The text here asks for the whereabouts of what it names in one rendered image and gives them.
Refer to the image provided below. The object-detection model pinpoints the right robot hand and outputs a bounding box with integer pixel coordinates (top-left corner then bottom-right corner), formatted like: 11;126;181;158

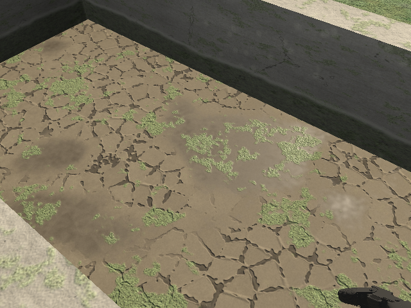
338;286;411;308

